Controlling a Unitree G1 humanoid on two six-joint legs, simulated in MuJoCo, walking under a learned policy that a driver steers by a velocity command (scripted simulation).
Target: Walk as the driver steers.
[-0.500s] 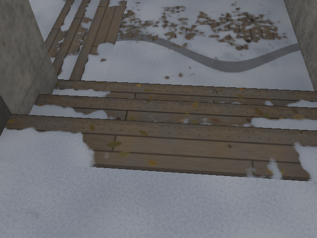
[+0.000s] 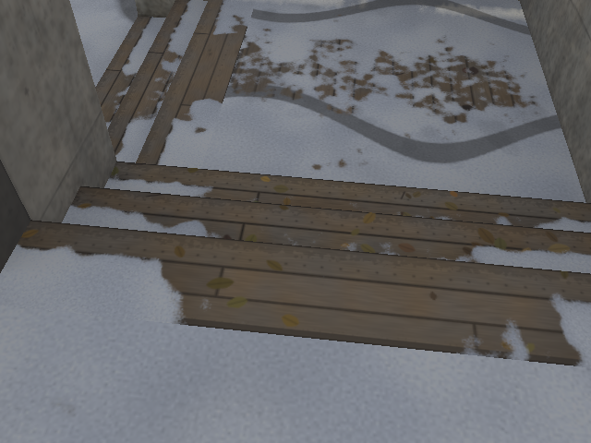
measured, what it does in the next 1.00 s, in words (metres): stands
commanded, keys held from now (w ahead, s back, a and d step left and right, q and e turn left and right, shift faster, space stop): no key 0.92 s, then w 0.08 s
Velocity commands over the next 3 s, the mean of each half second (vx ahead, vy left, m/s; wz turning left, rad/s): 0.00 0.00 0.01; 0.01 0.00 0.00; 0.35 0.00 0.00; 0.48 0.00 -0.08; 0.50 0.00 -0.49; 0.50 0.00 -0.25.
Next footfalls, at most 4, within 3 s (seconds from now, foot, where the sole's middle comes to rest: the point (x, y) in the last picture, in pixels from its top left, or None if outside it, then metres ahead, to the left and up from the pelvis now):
1.58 left None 0.40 0.11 -0.79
2.14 right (353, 364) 0.72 -0.11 -0.79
2.58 left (304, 275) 0.99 0.01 -0.79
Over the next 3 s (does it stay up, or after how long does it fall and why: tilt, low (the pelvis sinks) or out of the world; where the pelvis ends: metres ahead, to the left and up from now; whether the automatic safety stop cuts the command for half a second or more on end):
stays up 0.96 -0.13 -0.02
